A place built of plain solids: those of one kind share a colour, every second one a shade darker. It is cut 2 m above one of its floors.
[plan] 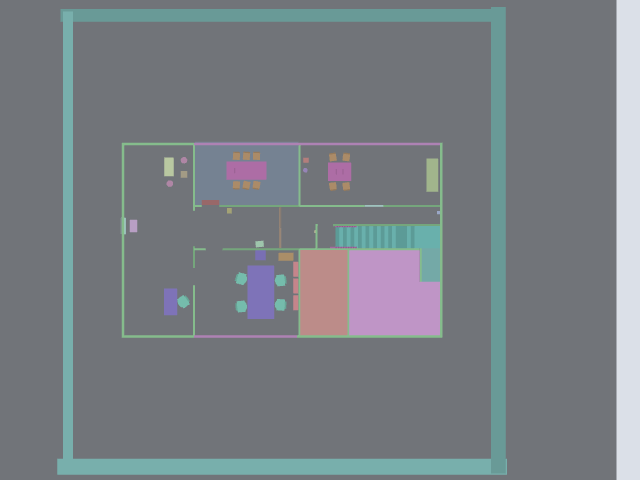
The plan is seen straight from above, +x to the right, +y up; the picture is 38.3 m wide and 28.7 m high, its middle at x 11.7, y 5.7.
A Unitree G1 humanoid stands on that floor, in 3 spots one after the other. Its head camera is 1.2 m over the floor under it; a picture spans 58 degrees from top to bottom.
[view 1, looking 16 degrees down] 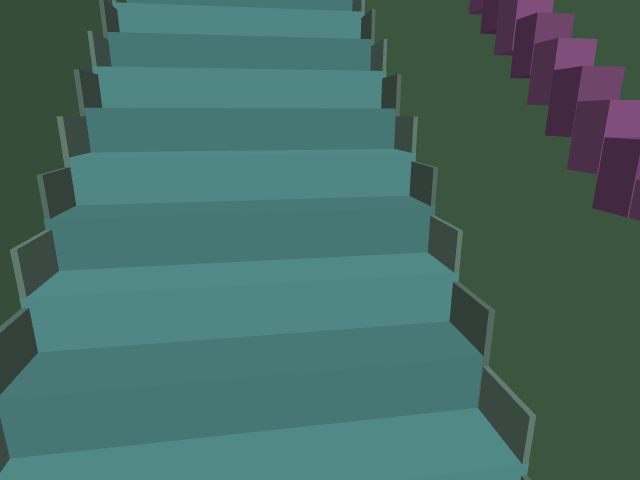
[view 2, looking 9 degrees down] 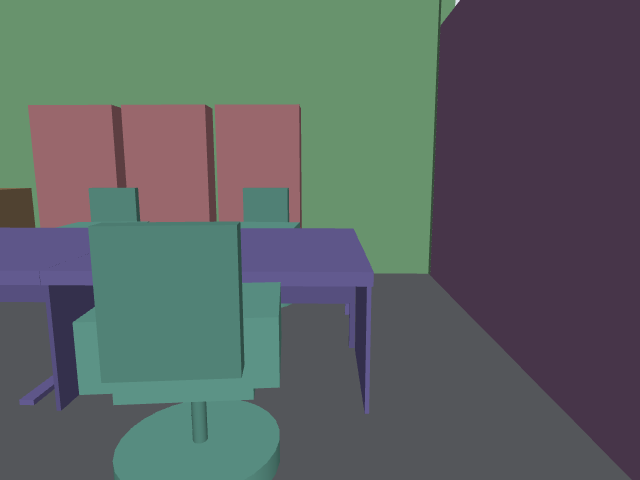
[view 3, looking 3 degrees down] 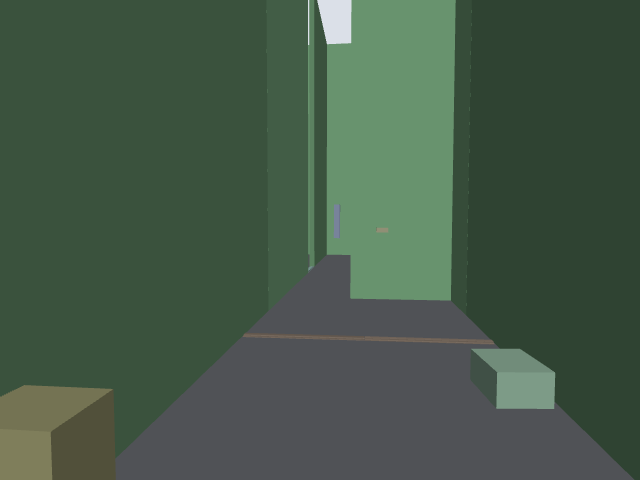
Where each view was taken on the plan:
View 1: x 12.04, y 5.88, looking -9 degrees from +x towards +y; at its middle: split_steps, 1.56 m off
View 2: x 5.37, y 1.20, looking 1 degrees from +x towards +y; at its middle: desk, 3.01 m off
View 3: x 5.07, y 6.44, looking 6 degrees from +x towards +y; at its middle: wall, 11.80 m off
